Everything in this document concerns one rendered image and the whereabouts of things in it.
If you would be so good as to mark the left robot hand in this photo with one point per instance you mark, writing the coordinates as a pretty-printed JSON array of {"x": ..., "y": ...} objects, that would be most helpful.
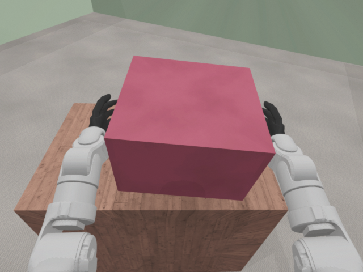
[{"x": 100, "y": 113}]

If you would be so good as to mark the right robot forearm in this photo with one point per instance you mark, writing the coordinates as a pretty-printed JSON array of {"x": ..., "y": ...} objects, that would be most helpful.
[{"x": 310, "y": 212}]

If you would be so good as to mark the robot left upper arm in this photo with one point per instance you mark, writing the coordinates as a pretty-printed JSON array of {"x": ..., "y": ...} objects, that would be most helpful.
[{"x": 65, "y": 252}]

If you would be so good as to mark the carton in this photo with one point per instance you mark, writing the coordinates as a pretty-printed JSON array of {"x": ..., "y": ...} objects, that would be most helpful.
[{"x": 188, "y": 129}]

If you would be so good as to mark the right robot hand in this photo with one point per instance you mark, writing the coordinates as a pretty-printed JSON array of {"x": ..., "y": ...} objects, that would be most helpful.
[{"x": 273, "y": 120}]

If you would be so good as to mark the left robot forearm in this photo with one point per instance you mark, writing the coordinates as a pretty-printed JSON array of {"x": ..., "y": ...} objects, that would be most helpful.
[{"x": 73, "y": 205}]

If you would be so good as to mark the robot right upper arm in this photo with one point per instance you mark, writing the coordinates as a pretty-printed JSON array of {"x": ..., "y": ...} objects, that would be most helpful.
[{"x": 324, "y": 254}]

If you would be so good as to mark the pedestal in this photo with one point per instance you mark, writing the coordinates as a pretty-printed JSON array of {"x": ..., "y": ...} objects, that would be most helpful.
[{"x": 144, "y": 232}]

